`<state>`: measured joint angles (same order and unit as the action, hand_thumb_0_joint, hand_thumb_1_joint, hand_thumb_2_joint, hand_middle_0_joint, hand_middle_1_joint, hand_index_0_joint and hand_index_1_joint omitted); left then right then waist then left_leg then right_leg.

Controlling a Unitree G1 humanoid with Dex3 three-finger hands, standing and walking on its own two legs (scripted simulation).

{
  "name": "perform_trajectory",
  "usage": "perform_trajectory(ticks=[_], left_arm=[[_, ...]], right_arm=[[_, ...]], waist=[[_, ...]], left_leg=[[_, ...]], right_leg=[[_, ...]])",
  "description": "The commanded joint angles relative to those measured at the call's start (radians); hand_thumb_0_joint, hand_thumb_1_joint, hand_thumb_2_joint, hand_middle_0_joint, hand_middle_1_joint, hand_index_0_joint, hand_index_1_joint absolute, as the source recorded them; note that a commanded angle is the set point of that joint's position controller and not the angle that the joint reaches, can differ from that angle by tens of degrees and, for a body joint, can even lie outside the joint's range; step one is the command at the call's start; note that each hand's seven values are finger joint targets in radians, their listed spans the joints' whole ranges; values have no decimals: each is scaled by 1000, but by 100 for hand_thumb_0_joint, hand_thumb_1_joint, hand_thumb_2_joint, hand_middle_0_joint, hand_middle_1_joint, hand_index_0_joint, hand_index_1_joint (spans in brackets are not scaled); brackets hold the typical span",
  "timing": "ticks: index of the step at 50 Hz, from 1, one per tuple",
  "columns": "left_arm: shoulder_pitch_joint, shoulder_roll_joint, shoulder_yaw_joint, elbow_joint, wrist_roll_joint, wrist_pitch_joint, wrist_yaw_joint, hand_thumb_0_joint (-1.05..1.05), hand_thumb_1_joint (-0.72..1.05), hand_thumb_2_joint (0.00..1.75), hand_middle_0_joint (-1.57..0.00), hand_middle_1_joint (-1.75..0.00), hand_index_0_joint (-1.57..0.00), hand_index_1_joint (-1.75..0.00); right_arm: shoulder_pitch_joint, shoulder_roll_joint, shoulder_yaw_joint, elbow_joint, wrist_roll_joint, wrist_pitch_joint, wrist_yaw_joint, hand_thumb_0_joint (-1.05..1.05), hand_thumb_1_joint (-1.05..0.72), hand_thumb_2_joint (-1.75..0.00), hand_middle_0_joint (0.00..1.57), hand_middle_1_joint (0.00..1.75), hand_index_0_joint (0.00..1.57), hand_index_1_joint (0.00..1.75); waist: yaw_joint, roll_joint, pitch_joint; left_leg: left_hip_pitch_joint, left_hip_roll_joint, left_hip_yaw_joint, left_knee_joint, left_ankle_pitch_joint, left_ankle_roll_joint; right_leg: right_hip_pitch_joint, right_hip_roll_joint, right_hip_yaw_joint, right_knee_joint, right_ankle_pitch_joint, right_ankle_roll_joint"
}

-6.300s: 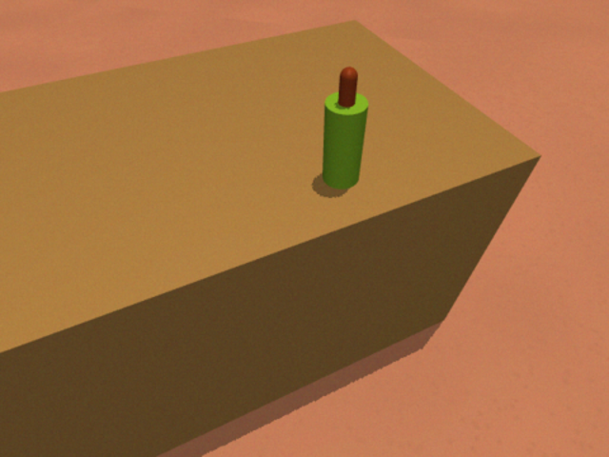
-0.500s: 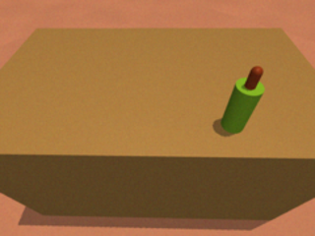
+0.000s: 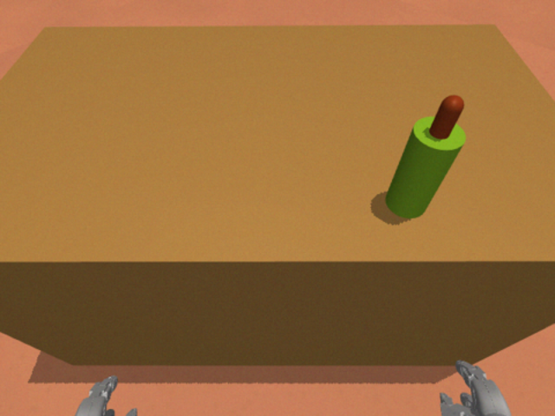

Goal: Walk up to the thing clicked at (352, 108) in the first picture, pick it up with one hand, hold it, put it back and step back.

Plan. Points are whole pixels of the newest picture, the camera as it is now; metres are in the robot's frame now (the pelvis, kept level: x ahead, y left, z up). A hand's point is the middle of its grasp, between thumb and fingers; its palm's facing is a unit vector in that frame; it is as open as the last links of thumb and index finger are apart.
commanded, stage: rise first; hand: right
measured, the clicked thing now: (426, 158) +0.47 -0.22 +0.09
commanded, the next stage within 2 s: go down in 1.68 s
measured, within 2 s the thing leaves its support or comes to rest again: neither
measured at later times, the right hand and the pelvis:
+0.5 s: hand (492, 347) +0.20 -0.27 +0.00, palm faces +0.32 +0.87 -0.37, open 17.1 cm; pelvis +0.02 +0.00 +0.00, yaw -2 degrees
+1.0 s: hand (539, 342) +0.19 -0.27 +0.08, palm faces +0.38 +0.83 -0.41, open 17.6 cm; pelvis +0.01 +0.01 +0.00, yaw -2 degrees
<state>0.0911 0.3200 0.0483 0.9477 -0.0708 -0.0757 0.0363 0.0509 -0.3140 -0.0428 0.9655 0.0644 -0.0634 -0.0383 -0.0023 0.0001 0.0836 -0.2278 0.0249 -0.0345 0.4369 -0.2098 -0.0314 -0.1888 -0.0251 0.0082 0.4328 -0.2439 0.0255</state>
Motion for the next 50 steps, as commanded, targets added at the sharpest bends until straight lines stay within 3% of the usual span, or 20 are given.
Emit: perform_trajectory(ticks=[1, 3, 5, 8, 12, 13, 17, 20, 25, 29, 32, 33, 34, 35, 38, 41, 45, 47, 49, 50], left_arm=[[-44, 182, 92, -149, -2, -64, 42, 0, 19, 23, -5, -5, -4, -6], [26, 154, 130, -101, 33, -48, 32, 0, 13, 17, -5, -5, -5, -4], [40, 147, 133, -176, 37, -42, 34, 0, 2, 12, -4, -5, -6, -3], [-12, 103, 110, -236, 30, -38, 36, 0, -14, 9, -5, -4, -6, -3], [13, 77, 92, -411, 29, -50, 44, 0, -34, 7, -5, -5, -5, -5], [-1, 67, 75, -455, 29, -56, 46, 0, -41, 6, -6, -5, -5, -6], [20, 114, 116, -532, 37, -70, 63, 0, -54, 5, -6, -5, -5, -7], [38, 57, 90, -497, 40, -65, 55, 0, -55, 4, -6, -5, -4, -6], [171, 68, 141, -470, 40, -52, 40, 0, -54, 3, -5, -5, -5, -5], [68, 65, 139, -476, 44, -53, 28, 0, -55, 3, -6, -5, -5, -6], [24, 39, 112, -504, 46, -63, 26, 0, -56, 4, -6, -5, -4, -6], [26, 51, 125, -505, 48, -63, 29, 0, -57, 5, -6, -5, -4, -6], [36, 87, 164, -502, 51, -63, 35, 0, -56, 5, -6, -5, -4, -7], [43, 72, 147, -497, 54, -62, 34, 0, -56, 4, -5, -5, -4, -6], [66, 90, 181, -490, 56, -61, 37, 0, -56, 4, -5, -5, -4, -6], [84, 8, 118, -490, 52, -59, 22, 0, -56, 5, -6, -5, -4, -6], [80, 54, 164, -482, 52, -57, 19, 0, -57, 5, -6, -5, -4, -6], [77, 26, 144, -460, 50, -57, 14, 0, -57, 5, -6, -5, -4, -7], [57, 74, 186, -485, 50, -65, 20, 0, -57, 5, -6, -5, -4, -7], [57, 58, 172, -486, 51, -68, 18, 0, -57, 5, -6, -5, -4, -6]], right_arm=[[-50, -249, -137, -221, 0, -61, -55, 0, -19, -21, 5, 5, 5, 5], [126, -241, -201, -221, -21, -43, -49, 0, -10, -18, 5, 5, 5, 5], [100, -253, -207, -347, -22, -40, -50, 0, 1, -15, 5, 5, 5, 5], [70, -160, -156, -444, -14, -34, -41, 0, 17, -11, 5, 5, 5, 5], [125, -175, -176, -645, -13, -49, -43, 0, 35, -7, 5, 5, 5, 5], [89, -157, -149, -704, -11, -57, -43, 0, 41, -6, 5, 5, 5, 5], [125, -195, -210, -862, -16, -72, -57, 0, 54, -4, 4, 6, 5, 6], [201, -199, -245, -900, -19, -75, -57, 0, 57, -3, 4, 6, 5, 6], [289, -184, -274, -991, -15, -85, -35, 0, 59, -2, 5, 6, 5, 6], [273, -154, -260, -1080, -12, -99, -21, 0, 58, -2, 5, 5, 5, 5], [260, -181, -296, -1164, -14, -123, -26, 0, 59, -2, 5, 5, 5, 5], [270, -177, -290, -1168, -16, -129, -27, 0, 60, -2, 5, 5, 5, 5], [294, -210, -333, -1155, -17, -133, -31, 0, 59, -2, 5, 5, 5, 5], [306, -191, -313, -1161, -19, -136, -28, 0, 60, -2, 5, 5, 5, 5], [314, -219, -364, -1186, -17, -152, -27, 0, 58, -2, 5, 5, 5, 5], [337, -193, -350, -1224, -18, -169, -17, 0, 59, -2, 5, 5, 5, 5], [335, -192, -356, -1244, -16, -183, -8, 0, 58, -2, 5, 5, 5, 5], [316, -192, -358, -1271, -14, -190, -4, 0, 58, -2, 5, 5, 5, 5], [295, -210, -379, -1287, -12, -199, -5, 0, 59, -2, 5, 5, 5, 5], [304, -199, -368, -1291, -13, -204, -4, 0, 58, -2, 5, 5, 5, 5]], waist=[[-17, -41, -287], [-40, -49, -281], [-16, -59, -320], [3, -32, -230], [-11, -10, -220], [-5, -11, -215], [-14, -26, -210], [-36, -41, -174], [-20, -31, -156], [-33, -26, -141], [-53, -32, -161], [-42, -14, -160], [-44, -7, -162], [-42, 2, -161], [-49, -15, -173], [-56, -18, -151], [-41, -17, -137], [-44, -54, -108], [-34, -20, -109], [-35, -23, -107]], left_leg=[[84, -21, 62, -21, 175, 32], [86, -27, 65, -16, 209, 36], [121, -34, 70, -30, 241, 32], [79, -35, 79, -55, 178, 24], [84, -30, 88, -70, 160, 25], [83, -27, 83, -75, 156, 23], [95, -28, 90, -62, 178, 29], [110, -24, 95, -58, 197, 29], [106, -26, 101, -54, 238, 25], [111, -25, 103, -51, 239, 27], [138, -21, 99, -53, 224, 29], [134, -21, 99, -55, 216, 27], [139, -17, 98, -57, 218, 24], [140, -16, 97, -58, 221, 21], [154, -14, 98, -55, 232, 24], [153, -13, 98, -56, 238, 23], [137, -16, 101, -59, 215, 24], [114, -16, 100, -64, 176, 28], [108, -13, 99, -77, 139, 24], [109, -14, 100, -79, 122, 25]], right_leg=[[0, 22, -44, -20, 228, -16], [-24, 27, -45, -21, 265, -21], [15, 28, -45, -33, 280, -20], [-12, 26, -49, -53, 201, -24], [8, 26, -46, -60, 194, -28], [14, 30, -48, -60, 186, -30], [55, 26, -37, -68, 220, -26], [50, 30, -33, -61, 250, -26], [65, 33, -44, -63, 287, -26], [60, 25, -36, -63, 304, -22], [65, 26, -32, -62, 294, -22], [65, 29, -33, -62, 281, -25], [70, 33, -34, -58, 279, -28], [70, 35, -36, -57, 277, -30], [82, 38, -36, -56, 291, -29], [64, 40, -41, -55, 293, -31], [62, 35, -38, -66, 274, -29], [53, 36, -38, -73, 238, -26], [58, 40, -39, -77, 192, -33], [58, 41, -38, -80, 175, -34]])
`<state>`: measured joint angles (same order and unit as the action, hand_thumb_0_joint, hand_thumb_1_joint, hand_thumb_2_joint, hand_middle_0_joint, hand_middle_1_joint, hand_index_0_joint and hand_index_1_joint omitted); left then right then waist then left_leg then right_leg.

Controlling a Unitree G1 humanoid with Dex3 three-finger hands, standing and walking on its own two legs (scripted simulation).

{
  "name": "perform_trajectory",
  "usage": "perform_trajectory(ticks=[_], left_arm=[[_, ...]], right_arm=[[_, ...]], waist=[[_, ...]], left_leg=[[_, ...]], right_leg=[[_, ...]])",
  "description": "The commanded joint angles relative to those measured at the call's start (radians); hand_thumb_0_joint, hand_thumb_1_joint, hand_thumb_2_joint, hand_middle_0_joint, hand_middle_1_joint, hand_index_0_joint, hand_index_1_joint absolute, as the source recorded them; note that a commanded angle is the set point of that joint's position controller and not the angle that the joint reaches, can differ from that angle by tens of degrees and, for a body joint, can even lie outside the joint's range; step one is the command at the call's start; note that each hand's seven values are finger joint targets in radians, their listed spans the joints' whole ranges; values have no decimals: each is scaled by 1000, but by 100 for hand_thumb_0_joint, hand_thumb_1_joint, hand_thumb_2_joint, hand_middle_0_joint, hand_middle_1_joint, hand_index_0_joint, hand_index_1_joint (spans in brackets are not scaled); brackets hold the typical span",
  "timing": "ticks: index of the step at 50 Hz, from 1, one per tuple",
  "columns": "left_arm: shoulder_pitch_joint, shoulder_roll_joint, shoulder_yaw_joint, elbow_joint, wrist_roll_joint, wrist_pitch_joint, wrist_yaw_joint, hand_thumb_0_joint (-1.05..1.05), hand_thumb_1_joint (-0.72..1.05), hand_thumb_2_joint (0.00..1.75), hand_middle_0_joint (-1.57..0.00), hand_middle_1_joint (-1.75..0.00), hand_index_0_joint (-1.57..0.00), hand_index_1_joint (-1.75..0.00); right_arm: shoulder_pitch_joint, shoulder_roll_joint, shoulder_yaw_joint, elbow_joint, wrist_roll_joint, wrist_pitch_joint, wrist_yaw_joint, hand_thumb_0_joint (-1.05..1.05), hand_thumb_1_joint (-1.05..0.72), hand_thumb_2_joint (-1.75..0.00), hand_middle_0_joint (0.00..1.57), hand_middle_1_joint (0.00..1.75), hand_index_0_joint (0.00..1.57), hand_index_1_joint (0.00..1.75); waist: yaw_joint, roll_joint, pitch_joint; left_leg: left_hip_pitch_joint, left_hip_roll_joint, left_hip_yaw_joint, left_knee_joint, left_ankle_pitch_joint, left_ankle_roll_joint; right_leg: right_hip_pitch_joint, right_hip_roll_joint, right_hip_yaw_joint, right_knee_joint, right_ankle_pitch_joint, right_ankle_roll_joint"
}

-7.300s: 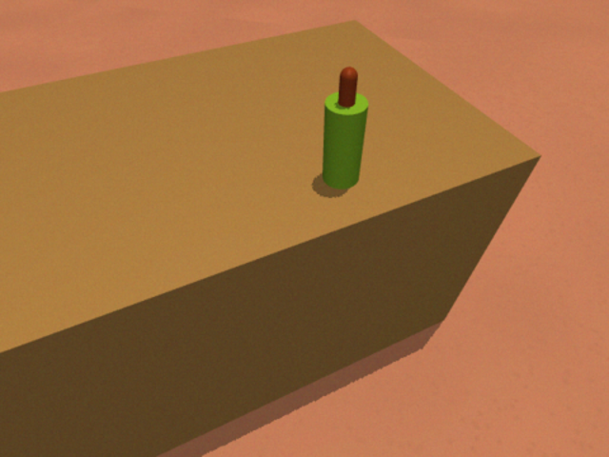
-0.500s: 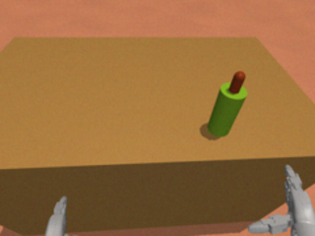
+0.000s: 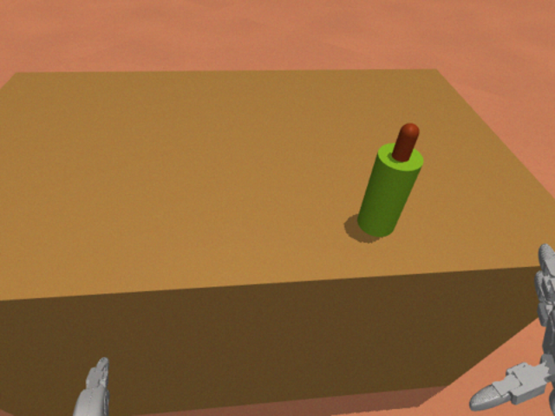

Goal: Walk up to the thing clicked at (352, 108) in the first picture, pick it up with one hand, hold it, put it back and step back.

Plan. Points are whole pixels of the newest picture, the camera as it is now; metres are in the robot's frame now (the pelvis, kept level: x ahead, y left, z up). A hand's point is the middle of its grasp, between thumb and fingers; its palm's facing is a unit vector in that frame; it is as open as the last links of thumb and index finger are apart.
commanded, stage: rise first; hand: right
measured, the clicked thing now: (391, 180) +0.46 -0.21 +0.09
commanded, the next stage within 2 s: go down in 0.68 s
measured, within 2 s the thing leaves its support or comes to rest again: neither
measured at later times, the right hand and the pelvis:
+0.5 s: hand (531, 327) +0.18 -0.27 +0.13, palm faces +0.37 +0.83 -0.42, open 17.6 cm; pelvis -0.02 +0.00 +0.00, yaw +0 degrees
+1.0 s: hand (549, 320) +0.18 -0.28 +0.14, palm faces +0.41 +0.81 -0.42, open 17.4 cm; pelvis -0.02 +0.00 +0.00, yaw +0 degrees
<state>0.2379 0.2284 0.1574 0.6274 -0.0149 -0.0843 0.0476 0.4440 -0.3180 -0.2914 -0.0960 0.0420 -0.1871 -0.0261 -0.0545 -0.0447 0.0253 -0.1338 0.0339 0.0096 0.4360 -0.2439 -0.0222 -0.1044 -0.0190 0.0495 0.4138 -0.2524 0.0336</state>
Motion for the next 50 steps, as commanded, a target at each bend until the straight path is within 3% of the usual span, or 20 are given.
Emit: perform_trajectory(ticks=[1, 4, 5, 8, 14, 16, 20, 22, 24, 28, 31, 36, 38, 39, 40, 41, 42, 44, 47, 50], left_arm=[[-64, 131, 49, -151, -4, -59, 4, 0, -57, 5, -6, -5, -4, -7], [-79, 138, 55, -179, -6, -71, 3, 0, -56, 5, -6, -5, -4, -6], [-92, 109, 29, -179, -5, -73, 0, 0, -57, 5, -6, -5, -4, -7], [-69, 150, 83, -130, -5, -74, 6, 0, -57, 5, -6, -5, -4, -7], [-94, 90, 23, -169, -7, -92, -5, 0, -56, 5, -5, -5, -5, -6], [-82, 134, 62, -165, -5, -92, 0, 0, -55, 5, -5, -5, -5, -6], [-87, 121, 54, -139, -7, -92, -4, 0, -55, 5, -5, -5, -5, -6], [-110, 158, 84, -175, -6, -100, -1, 0, -55, 5, -5, -5, -5, -5], [-100, 103, 35, -162, -6, -102, -6, 0, -55, 6, -5, -5, -5, -6], [-105, 124, 56, -169, -5, -106, -4, 0, -55, 6, -5, -5, -5, -6], [-79, 144, 86, -127, -4, -103, -3, 0, -55, 6, -5, -5, -5, -6], [-99, 106, 54, -144, -7, -103, -9, 0, -55, 7, -6, -6, -5, -6], [-85, 149, 94, -136, -6, -103, -5, 0, -55, 8, -6, -6, -5, -6], [-88, 135, 79, -139, -7, -101, -8, 0, -50, 0, -5, -6, -8, -3], [-133, 38, -3, -114, 19, -104, -22, 0, -57, 8, -7, -7, -5, -9], [-99, 135, 92, -125, -13, -96, -6, 0, -51, 0, -5, -6, -7, -4], [-127, 70, 27, -112, 19, -99, -17, 0, -55, 4, -6, -6, -6, -6], [-128, 142, 98, -80, 19, -97, -7, 0, -56, 4, -6, -6, -5, -6], [-145, 151, 98, -70, 18, -95, -2, 0, -54, 3, -6, -5, -6, -5], [-147, 87, 37, -17, 13, -92, 9, 0, -54, 3, -6, -5, -6, -5]], right_arm=[[-78, -193, -128, -227, 8, -83, -15, 0, 58, -2, 5, 5, 5, 5], [-95, -206, -137, -261, 10, -103, -15, 0, 58, -2, 5, 5, 5, 5], [-103, -201, -137, -245, 8, -106, -16, 0, 57, -2, 5, 5, 5, 5], [-124, -210, -147, -241, 9, -112, -16, 0, 57, -2, 5, 5, 5, 5], [-118, -201, -146, -257, 8, -139, -11, 0, 57, -2, 5, 5, 5, 5], [-122, -220, -170, -237, 9, -145, -13, 0, 58, -2, 5, 5, 5, 5], [-117, -211, -166, -233, 12, -152, -10, 0, 59, -3, 5, 5, 5, 5], [-139, -222, -175, -267, 13, -160, -12, 0, 59, -3, 5, 5, 5, 5], [-131, -218, -170, -277, 11, -166, -10, 0, 59, -3, 5, 5, 5, 5], [-129, -228, -182, -288, 13, -175, -9, 0, 59, -3, 5, 5, 5, 5], [-100, -223, -189, -276, 16, -176, -8, 0, 58, -4, 5, 5, 5, 5], [-96, -227, -194, -316, 14, -184, -5, 0, 57, -5, 5, 6, 5, 6], [-107, -243, -211, -333, 17, -183, -7, 0, 56, -5, 5, 6, 5, 6], [-100, -229, -199, -315, 16, -181, -5, 0, 50, -4, 4, 6, 6, 6], [-58, -131, -165, -285, -11, -214, 5, 0, 51, -6, 5, 5, 5, 5], [-85, -263, -237, -277, 18, -189, -7, 0, 47, -5, 5, 6, 6, 6], [-103, -160, -190, -280, -10, -223, 2, 0, 49, -4, 5, 5, 6, 5], [-111, -217, -248, -212, 3, -234, 8, 0, 52, -5, 5, 5, 6, 5], [-194, -258, -276, -220, 23, -243, 30, 0, 54, -5, 4, 6, 5, 6], [-282, -260, -272, -147, 48, -234, 68, 0, 52, -5, 4, 6, 5, 6]], waist=[[16, 20, -50], [8, 29, -54], [6, 29, -44], [15, 4, -30], [-4, 9, -31], [-1, 37, -49], [-1, 10, -30], [4, 14, -48], [-1, 4, -42], [0, 14, -27], [1, -2, -26], [-10, 4, -61], [-3, -1, -51], [0, 10, -41], [8, 76, -62], [-18, -29, -16], [25, 68, -43], [23, 57, -50], [28, 21, -60], [38, 15, -56]], left_leg=[[14, -25, 60, -73, 166, 18], [18, -28, 62, -73, 139, 21], [19, -27, 64, -77, 122, 20], [-3, -25, 60, -83, 93, 22], [8, -24, 59, -94, 49, 23], [15, -25, 62, -93, 64, 21], [11, -27, 59, -93, 59, 24], [16, -31, 61, -94, 45, 26], [17, -29, 59, -99, 45, 25], [8, -25, 55, -108, 18, 23], [12, -30, 61, -99, 46, 25], [39, -29, 63, -86, 117, 24], [29, -31, 66, -85, 104, 25], [24, -30, 64, -90, 98, 24], [5, -42, 59, -66, 116, 10], [17, -23, 60, -90, 82, 24], [-24, -39, 53, -76, 76, 10], [-31, -35, 49, -72, 74, 9], [-42, -31, 45, -67, 67, 10], [-52, -24, 33, -72, 88, 6]], right_leg=[[-27, 31, -76, -61, 198, -40], [-35, 32, -72, -63, 178, -39], [-42, 32, -71, -67, 162, -40], [-39, 34, -72, -76, 130, -40], [-51, 38, -75, -81, 93, -43], [-46, 37, -72, -78, 109, -43], [-54, 34, -73, -85, 101, -41], [-50, 31, -69, -90, 84, -40], [-52, 36, -73, -85, 88, -42], [-54, 41, -77, -86, 66, -44], [-54, 34, -71, -87, 89, -40], [-40, 34, -71, -72, 164, -39], [-39, 33, -69, -80, 148, -37], [-40, 35, -71, -79, 142, -38], [-48, 35, -56, -50, 144, -42], [-65, 39, -75, -78, 126, -36], [-51, 38, -61, -55, 104, -42], [-65, 42, -58, -51, 92, -45], [-63, 44, -56, -51, 76, -42], [-64, 49, -56, -36, 85, -46]])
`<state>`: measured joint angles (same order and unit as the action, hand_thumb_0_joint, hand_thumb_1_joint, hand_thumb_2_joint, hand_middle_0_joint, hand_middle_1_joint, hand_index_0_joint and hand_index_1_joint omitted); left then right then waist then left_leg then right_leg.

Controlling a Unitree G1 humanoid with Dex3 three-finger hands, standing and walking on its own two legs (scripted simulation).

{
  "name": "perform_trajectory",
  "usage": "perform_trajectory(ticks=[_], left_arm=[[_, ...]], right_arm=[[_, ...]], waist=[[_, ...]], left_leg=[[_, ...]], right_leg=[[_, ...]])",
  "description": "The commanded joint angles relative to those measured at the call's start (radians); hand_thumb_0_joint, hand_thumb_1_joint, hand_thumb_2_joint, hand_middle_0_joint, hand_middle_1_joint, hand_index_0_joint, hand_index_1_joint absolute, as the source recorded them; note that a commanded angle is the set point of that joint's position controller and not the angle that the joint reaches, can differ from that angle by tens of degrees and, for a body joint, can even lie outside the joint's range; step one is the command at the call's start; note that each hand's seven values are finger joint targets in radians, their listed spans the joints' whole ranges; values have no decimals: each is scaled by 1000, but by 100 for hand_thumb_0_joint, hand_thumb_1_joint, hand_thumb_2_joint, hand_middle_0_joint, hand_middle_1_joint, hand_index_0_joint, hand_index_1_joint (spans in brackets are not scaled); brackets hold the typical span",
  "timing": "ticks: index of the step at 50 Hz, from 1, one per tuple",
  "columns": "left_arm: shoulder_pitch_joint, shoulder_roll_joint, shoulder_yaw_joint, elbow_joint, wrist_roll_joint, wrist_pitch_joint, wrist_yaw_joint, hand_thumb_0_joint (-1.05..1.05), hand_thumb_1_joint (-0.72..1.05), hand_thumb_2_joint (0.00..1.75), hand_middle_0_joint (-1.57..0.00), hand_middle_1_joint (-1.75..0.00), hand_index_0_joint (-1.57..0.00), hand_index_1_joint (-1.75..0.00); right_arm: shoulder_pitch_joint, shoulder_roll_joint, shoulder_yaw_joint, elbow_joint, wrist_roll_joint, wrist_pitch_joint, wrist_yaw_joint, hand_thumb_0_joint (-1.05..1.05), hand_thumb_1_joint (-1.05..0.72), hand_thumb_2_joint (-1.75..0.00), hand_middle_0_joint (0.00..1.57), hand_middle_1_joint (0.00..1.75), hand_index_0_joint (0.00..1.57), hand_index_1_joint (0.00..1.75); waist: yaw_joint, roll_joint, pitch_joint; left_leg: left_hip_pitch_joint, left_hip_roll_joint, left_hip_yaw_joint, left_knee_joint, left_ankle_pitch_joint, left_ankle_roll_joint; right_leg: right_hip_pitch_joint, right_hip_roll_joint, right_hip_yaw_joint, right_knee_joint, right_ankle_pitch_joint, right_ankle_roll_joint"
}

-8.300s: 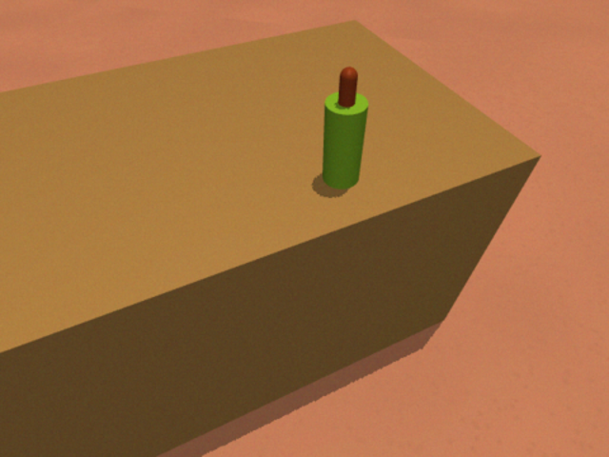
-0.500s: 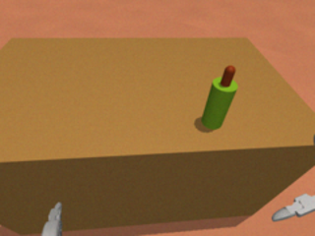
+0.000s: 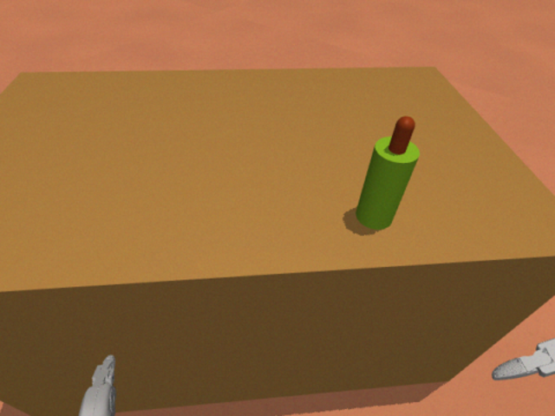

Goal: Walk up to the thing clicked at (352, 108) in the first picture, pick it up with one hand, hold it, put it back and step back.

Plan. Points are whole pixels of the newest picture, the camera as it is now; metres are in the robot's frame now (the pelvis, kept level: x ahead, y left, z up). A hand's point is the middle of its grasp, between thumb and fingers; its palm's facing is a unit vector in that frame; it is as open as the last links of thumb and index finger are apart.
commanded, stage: go down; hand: right
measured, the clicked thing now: (388, 173) +0.48 -0.21 +0.09
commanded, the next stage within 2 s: none
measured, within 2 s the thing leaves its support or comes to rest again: neither
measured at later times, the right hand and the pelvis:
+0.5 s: hand (540, 232) +0.29 -0.34 +0.14, palm faces +0.21 +0.96 -0.17, open 17.4 cm; pelvis +0.01 -0.01 +0.00, yaw +1 degrees
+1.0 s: hand (545, 201) +0.34 -0.36 +0.16, palm faces +0.14 +0.99 +0.00, open 17.5 cm; pelvis +0.01 -0.01 +0.00, yaw +0 degrees
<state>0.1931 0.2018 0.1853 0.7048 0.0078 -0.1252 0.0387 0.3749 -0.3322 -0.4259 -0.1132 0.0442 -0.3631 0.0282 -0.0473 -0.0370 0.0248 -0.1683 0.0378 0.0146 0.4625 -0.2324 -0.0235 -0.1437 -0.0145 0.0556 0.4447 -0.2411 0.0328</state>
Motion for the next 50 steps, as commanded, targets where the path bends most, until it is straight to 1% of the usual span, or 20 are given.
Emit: perform_trajectory(ticks=[1, 4, 7, 9, 12, 13, 18, 19, 24, 26, 28, 30, 32, 35, 37, 40, 42, 45, 49, 50], left_arm=[[-130, 126, 19, -108, -13, -55, 27, 0, -55, 4, -6, -5, -6, -5], [-153, 128, -11, -82, -19, -60, 53, 0, -54, 3, -5, -5, -6, -5], [-196, 198, 7, -71, -26, -65, 85, 0, -54, 3, -5, -5, -6, -4], [-203, 165, -45, -127, -31, -74, 101, 0, -54, 2, -5, -4, -6, -4], [-122, 126, -95, -70, -43, -77, 117, 0, -55, 3, -5, -4, -5, -4], [-116, 144, -90, -112, -44, -83, 121, 0, -55, 4, -5, -4, -5, -4], [-49, 174, -89, -80, -44, -84, 122, 0, -55, 4, -5, -5, -5, -5], [-55, 215, -56, -102, -41, -86, 122, 0, -56, 5, -5, -5, -5, -5], [-208, 231, -56, -175, -31, -105, 121, 0, -56, 5, -5, -5, -5, -5], [-204, 188, -100, -204, -31, -113, 123, 0, -55, 5, -5, -5, -5, -5], [-135, 106, -165, -113, -30, -111, 125, 0, -55, 5, -5, -5, -5, -5], [-92, 182, -98, -52, -30, -105, 145, 0, -55, 5, -5, -5, -5, -5], [-118, 228, -79, -47, -29, -106, 157, 0, -55, 5, -5, -5, -5, -5], [-102, 224, -90, -83, -30, -110, 174, 0, -55, 4, -5, -5, -5, -4], [-68, 176, -139, -117, -33, -119, 179, 0, -55, 4, -5, -5, -5, -4], [-44, 150, -171, -107, -36, -124, 178, 0, -55, 4, -5, -5, -5, -5], [-31, 186, -142, -96, -36, -126, 182, 0, -55, 5, -5, -5, -5, -5], [-48, 233, -111, -109, -34, -133, 182, 0, -55, 5, -5, -5, -5, -5], [-105, 199, -156, -134, -31, -147, 178, 0, -55, 5, -5, -5, -5, -5], [-102, 208, -142, -128, -30, -148, 179, 0, -55, 5, -5, -5, -5, -5]], right_arm=[[-282, -283, -157, -137, 59, -60, 28, 0, 52, -5, 4, 6, 5, 6], [-416, -318, -159, -37, 97, -29, 86, 0, 54, -5, 4, 6, 5, 6], [-529, -396, -182, 87, 137, 19, 163, 0, 51, -4, 5, 5, 6, 5], [-629, -443, -195, 105, 156, 48, 217, 0, 51, -4, 5, 5, 6, 5], [-638, -484, -215, 250, 192, 107, 287, 0, 48, -3, 6, 5, 6, 5], [-672, -488, -212, 289, 204, 123, 308, 0, 50, -4, 6, 5, 6, 5], [-656, -513, -218, 384, 247, 195, 389, 0, 54, -4, 5, 5, 6, 5], [-658, -526, -228, 397, 251, 202, 398, 0, 55, -4, 4, 5, 5, 5], [-771, -563, -248, 336, 242, 169, 398, 0, 55, -4, 5, 5, 6, 5], [-812, -557, -233, 311, 236, 144, 393, 0, 58, -4, 5, 5, 5, 5], [-858, -541, -203, 266, 236, 127, 399, 0, 55, -4, 5, 5, 5, 5], [-818, -588, -236, 403, 243, 145, 412, 0, 57, -4, 5, 5, 5, 5], [-898, -634, -259, 434, 261, 171, 431, 0, 57, -5, 4, 5, 5, 5], [-1001, -654, -254, 452, 270, 203, 460, 0, 54, -5, 4, 5, 5, 5], [-1018, -654, -235, 496, 264, 221, 484, 0, 52, -5, 5, 5, 5, 5], [-1013, -652, -206, 608, 257, 251, 520, 0, 52, -5, 5, 5, 5, 5], [-1015, -668, -207, 685, 266, 275, 543, 0, 54, -5, 4, 5, 5, 5], [-1063, -708, -222, 703, 281, 294, 568, 0, 54, -6, 4, 5, 5, 5], [-1126, -792, -273, 733, 276, 272, 577, 0, 57, -6, 4, 6, 5, 6], [-1139, -783, -267, 735, 277, 261, 582, 0, 55, -6, 4, 5, 5, 5]], waist=[[37, -6, -63], [50, -5, -106], [53, -15, -127], [46, -34, -200], [28, -72, -168], [44, -38, -198], [14, -51, -193], [17, -53, -204], [-2, -7, -216], [1, 22, -250], [3, -73, -283], [34, -76, -270], [47, -87, -264], [71, -86, -283], [80, -83, -287], [69, -96, -227], [79, -81, -217], [71, -114, -239], [47, -35, -275], [47, -48, -317]], left_leg=[[-21, -25, 22, -106, 65, 6], [-16, -24, 20, -99, 93, 4], [-22, -20, 21, -99, 75, 5], [4, -20, 21, -97, 87, 6], [0, -26, 40, -84, 114, 14], [8, -29, 46, -82, 137, 13], [5, -37, 51, -61, 217, 22], [10, -38, 52, -55, 238, 25], [12, -36, 39, -49, 207, 26], [27, -35, 32, -43, 206, 21], [19, -32, 22, -30, 216, 23], [-9, -37, 25, -26, 229, 21], [-28, -38, 31, -28, 201, 23], [-37, -38, 34, -35, 189, 26], [-32, -37, 33, -36, 209, 24], [-61, -37, 36, -37, 196, 25], [-84, -36, 33, -39, 181, 23], [-95, -38, 32, -28, 168, 30], [-73, -38, 29, -7, 194, 25], [-68, -36, 23, 0, 193, 25]], right_leg=[[-27, 48, -62, -63, 59, -46], [-18, 43, -52, -61, 71, -47], [-15, 39, -38, -72, 54, -45], [13, 39, -37, -71, 72, -44], [-4, 39, -35, -79, 102, -40], [7, 35, -34, -75, 123, -42], [-16, 28, -39, -58, 227, -35], [-16, 23, -36, -53, 259, -32], [-37, 21, -33, -34, 223, -37], [-23, 25, -36, -19, 211, -44], [3, 30, -41, -13, 220, -42], [4, 27, -34, -7, 244, -42], [-18, 25, -31, -14, 204, -39], [-13, 26, -33, -16, 179, -41], [-5, 30, -36, -6, 194, -44], [-49, 30, -35, -11, 183, -44], [-70, 30, -34, -10, 158, -47], [-76, 25, -28, -7, 158, -41], [-108, 24, -23, 29, 183, -46], [-98, 26, -21, 41, 185, -47]])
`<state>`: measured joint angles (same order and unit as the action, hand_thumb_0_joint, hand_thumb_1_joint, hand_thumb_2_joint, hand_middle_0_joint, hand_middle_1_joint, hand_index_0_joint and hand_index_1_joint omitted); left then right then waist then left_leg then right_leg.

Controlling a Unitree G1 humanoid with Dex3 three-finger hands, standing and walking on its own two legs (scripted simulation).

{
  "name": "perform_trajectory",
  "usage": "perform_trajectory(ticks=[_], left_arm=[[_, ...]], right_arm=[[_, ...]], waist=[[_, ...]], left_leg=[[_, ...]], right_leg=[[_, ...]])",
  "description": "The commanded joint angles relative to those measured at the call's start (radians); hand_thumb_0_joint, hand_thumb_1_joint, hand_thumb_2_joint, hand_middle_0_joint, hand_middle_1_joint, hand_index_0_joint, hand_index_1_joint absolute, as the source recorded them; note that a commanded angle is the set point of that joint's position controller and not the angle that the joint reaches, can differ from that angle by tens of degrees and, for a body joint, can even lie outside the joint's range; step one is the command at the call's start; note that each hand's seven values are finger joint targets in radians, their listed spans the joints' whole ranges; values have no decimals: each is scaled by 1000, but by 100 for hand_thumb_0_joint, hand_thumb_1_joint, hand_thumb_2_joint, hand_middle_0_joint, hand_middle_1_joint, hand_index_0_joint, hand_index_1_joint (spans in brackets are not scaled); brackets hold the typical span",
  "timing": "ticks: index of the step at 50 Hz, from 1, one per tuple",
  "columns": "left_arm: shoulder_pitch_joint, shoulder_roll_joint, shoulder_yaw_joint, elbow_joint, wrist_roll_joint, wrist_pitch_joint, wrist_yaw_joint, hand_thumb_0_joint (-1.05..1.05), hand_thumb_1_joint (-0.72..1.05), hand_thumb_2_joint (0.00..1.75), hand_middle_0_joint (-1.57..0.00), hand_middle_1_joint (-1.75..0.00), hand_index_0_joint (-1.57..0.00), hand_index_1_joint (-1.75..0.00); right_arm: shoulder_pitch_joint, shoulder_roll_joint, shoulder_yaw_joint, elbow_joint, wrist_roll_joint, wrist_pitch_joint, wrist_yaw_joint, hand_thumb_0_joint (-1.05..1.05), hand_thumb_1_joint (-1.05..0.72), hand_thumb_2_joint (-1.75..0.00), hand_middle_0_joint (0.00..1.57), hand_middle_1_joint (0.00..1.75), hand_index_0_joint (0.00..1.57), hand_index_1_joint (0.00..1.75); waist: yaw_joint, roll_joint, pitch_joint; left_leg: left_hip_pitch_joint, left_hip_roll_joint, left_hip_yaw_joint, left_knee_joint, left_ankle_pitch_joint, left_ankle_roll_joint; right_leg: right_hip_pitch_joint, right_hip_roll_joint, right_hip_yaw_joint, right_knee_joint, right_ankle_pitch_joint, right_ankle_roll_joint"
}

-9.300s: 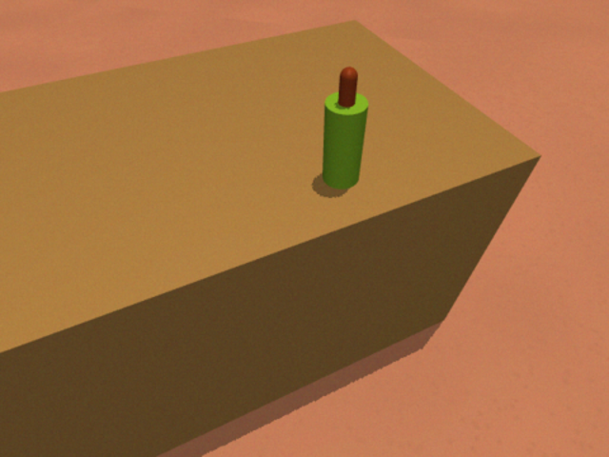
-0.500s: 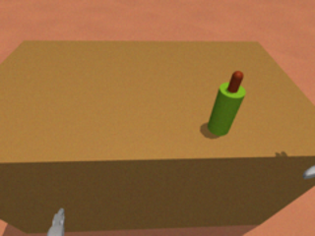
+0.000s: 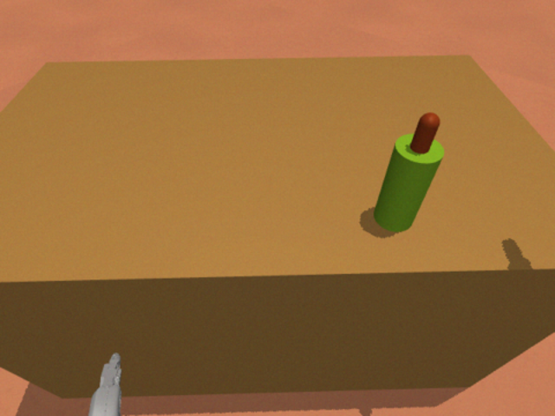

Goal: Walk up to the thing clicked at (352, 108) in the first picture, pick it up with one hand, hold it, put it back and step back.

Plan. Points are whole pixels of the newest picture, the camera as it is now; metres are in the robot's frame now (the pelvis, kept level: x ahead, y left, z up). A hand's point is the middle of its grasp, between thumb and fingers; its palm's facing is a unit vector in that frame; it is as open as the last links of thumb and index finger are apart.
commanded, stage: go down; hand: right
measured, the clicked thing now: (409, 173) +0.47 -0.20 +0.09
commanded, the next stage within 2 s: approach in 1.80 s
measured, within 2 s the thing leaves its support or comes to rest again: neither
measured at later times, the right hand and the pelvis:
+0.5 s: hand out of the picture +0.35 -0.38 +0.16, palm faces +0.17 +0.98 +0.00, open 17.5 cm; pelvis +0.01 +0.00 -0.01, yaw +0 degrees
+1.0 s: hand out of the picture +0.37 -0.40 +0.16, palm faces +0.19 +0.98 +0.00, open 17.5 cm; pelvis +0.00 -0.01 -0.01, yaw +0 degrees
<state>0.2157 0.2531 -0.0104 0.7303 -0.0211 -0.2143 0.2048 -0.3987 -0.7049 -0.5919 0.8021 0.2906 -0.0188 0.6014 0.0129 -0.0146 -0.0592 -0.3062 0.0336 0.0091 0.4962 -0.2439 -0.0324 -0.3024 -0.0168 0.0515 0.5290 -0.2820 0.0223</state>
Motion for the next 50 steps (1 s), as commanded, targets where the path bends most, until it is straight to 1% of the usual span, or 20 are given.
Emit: perform_trajectory(ticks=[1, 2, 3, 8, 9, 12, 17, 20, 22, 24, 26, 28, 29, 33, 37, 39, 40, 42, 48, 50], left_arm=[[-145, 182, 69, -179, 0, -60, 18, 0, -55, 5, -5, -5, -5, -5], [-163, 187, 65, -193, 0, -61, 21, 0, -55, 5, -5, -5, -5, -5], [-135, 160, 49, -143, 3, -56, 20, 0, -55, 5, -5, -5, -5, -5], [-141, 159, 28, -131, 5, -51, 31, 0, -55, 5, -5, -5, -5, -5], [-127, 159, 23, -148, 6, -52, 36, 0, -55, 5, -5, -5, -5, -5], [-85, 167, 27, -146, 10, -47, 39, 0, -55, 5, -5, -5, -5, -5], [-37, 182, 51, -148, 8, -52, 34, 0, -56, 6, -5, -5, -5, -5], [-55, 157, 28, -186, 6, -64, 29, 0, -55, 5, -5, -5, -5, -5], [-37, 143, 21, -156, 7, -65, 28, 0, -55, 5, -5, -5, -5, -5], [-71, 206, 63, -216, 8, -76, 35, 0, -55, 6, -5, -5, -5, -5], [-59, 180, 35, -180, 10, -71, 31, 0, -55, 5, -5, -5, -5, -5], [-55, 189, 57, -161, 10, -68, 33, 0, -55, 5, -5, -5, -5, -5], [-78, 214, 73, -179, 11, -72, 34, 0, -56, 6, -5, -5, -4, -5], [-75, 163, 22, -166, 12, -62, 24, 0, -55, 5, -5, -5, -5, -5], [-65, 154, 4, -251, 11, -63, 22, 0, -55, 5, -5, -5, -5, -5], [-18, 166, 20, -198, 11, -54, 26, 0, -55, 5, -5, -5, -5, -5], [-55, 188, 31, -249, 11, -61, 27, 0, -55, 5, -5, -5, -5, -5], [-58, 200, 44, -237, 12, -64, 25, 0, -55, 5, -5, -5, -5, -5], [-27, 184, 30, -235, 16, -74, 20, 0, -54, 5, -4, -5, -5, -4], [-35, 147, -9, -238, 17, -75, 14, 0, -54, 5, -4, -5, -5, -4]], right_arm=[[-395, -443, -119, -191, 29, -96, 5, 0, 55, -6, 4, 5, 5, 5], [-397, -478, -139, -193, 25, -105, 1, 0, 57, -5, 4, 5, 5, 5], [-394, -439, -103, -155, 18, -106, 5, 0, 54, -5, 4, 5, 5, 5], [-408, -480, -114, -103, 11, -104, 10, 0, 53, -5, 5, 5, 5, 5], [-411, -487, -110, -60, 6, -100, 12, 0, 55, -6, 4, 5, 4, 5], [-423, -494, -98, -67, -9, -97, 13, 0, 54, -5, 4, 5, 5, 5], [-432, -493, -86, -64, -9, -105, 19, 0, 54, -5, 5, 5, 5, 5], [-450, -506, -97, -57, -3, -116, 25, 0, 57, -5, 5, 5, 5, 5], [-486, -502, -86, -87, -2, -122, 34, 0, 54, -6, 4, 5, 5, 5], [-468, -517, -100, -46, 6, -119, 35, 0, 56, -6, 4, 5, 5, 5], [-485, -530, -104, -44, 2, -119, 39, 0, 56, -6, 4, 5, 5, 5], [-544, -542, -102, -99, -1, -126, 38, 0, 53, -5, 5, 5, 5, 5], [-479, -539, -103, 3, -8, -115, 37, 0, 53, -5, 5, 5, 5, 5], [-464, -557, -115, 10, -17, -116, 35, 0, 53, -5, 5, 5, 5, 5], [-480, -577, -129, 18, -19, -121, 36, 0, 52, -5, 5, 5, 5, 5], [-538, -604, -127, -25, -26, -122, 35, 0, 54, -5, 5, 5, 5, 5], [-496, -591, -123, 62, -25, -114, 36, 0, 54, -5, 5, 5, 5, 5], [-528, -598, -118, 25, -30, -118, 33, 0, 54, -5, 5, 5, 5, 5], [-570, -612, -106, 67, -40, -123, 41, 0, 57, -5, 5, 5, 5, 5], [-562, -597, -96, 95, -44, -124, 44, 0, 55, -5, 5, 5, 5, 5]], waist=[[-16, -41, -261], [-27, -56, -282], [-16, -92, -263], [-26, -127, -307], [-2, -106, -319], [4, -136, -310], [29, -115, -243], [35, -110, -246], [37, -162, -289], [50, -109, -299], [34, -166, -324], [32, -205, -365], [37, -160, -315], [6, -159, -301], [19, -110, -351], [23, -162, -366], [43, -124, -323], [35, -156, -319], [64, -162, -299], [56, -157, -298]], left_leg=[[76, -36, 31, -28, 207, 33], [83, -34, 27, -25, 209, 36], [65, -31, 19, -21, 199, 37], [75, -28, 17, -9, 224, 40], [66, -31, 19, -7, 239, 38], [46, -39, 28, -1, 248, 42], [3, -41, 30, -8, 212, 41], [-7, -41, 24, -7, 199, 37], [-12, -36, 18, 10, 233, 39], [-15, -45, 31, 23, 256, 39], [-32, -45, 29, 31, 260, 43], [-39, -47, 26, 39, 257, 46], [-43, -48, 33, 35, 247, 47], [-16, -46, 33, 42, 233, 50], [35, -40, 21, 46, 266, 41], [5, -42, 18, 55, 273, 44], [-16, -46, 24, 50, 250, 43], [-34, -46, 23, 52, 224, 47], [-71, -45, 21, 52, 178, 48], [-65, -45, 22, 57, 174, 48]], right_leg=[[71, 23, -13, -40, 236, -37], [69, 23, -15, -36, 240, -36], [64, 27, -20, -31, 223, -35], [45, 30, -24, -12, 258, -32], [52, 29, -25, -4, 279, -34], [67, 22, -22, 0, 316, -28], [32, 23, -25, -9, 238, -35], [22, 24, -26, 1, 209, -36], [51, 27, -27, 19, 258, -34], [58, 15, -14, 30, 311, -31], [87, 12, -13, 50, 377, -22], [105, 8, -8, 54, 407, -19], [73, 7, -6, 55, 386, -21], [12, 8, -10, 59, 356, -21], [-13, 20, -22, 67, 314, -31], [15, 17, -21, 67, 345, -26], [2, 13, -17, 69, 329, -27], [-4, 11, -15, 65, 305, -24], [-25, 8, -17, 70, 216, -29], [-47, 11, -17, 73, 208, -29]])
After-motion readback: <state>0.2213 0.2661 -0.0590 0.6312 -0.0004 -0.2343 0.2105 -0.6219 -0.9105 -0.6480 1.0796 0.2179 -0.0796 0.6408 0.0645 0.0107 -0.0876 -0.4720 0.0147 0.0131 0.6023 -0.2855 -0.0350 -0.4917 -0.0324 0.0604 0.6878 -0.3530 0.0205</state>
